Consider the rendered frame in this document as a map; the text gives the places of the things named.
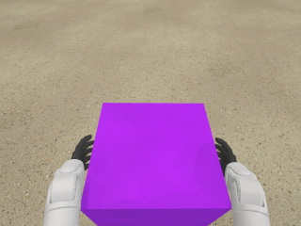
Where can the carton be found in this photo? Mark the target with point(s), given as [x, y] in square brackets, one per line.
[154, 164]

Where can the right robot forearm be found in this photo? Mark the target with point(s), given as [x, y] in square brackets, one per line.
[247, 197]

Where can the left robot forearm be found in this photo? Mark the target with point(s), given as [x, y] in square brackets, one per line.
[64, 195]

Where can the left robot hand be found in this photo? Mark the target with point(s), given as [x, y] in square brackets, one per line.
[81, 152]

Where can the right robot hand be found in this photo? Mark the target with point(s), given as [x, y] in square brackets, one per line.
[225, 153]

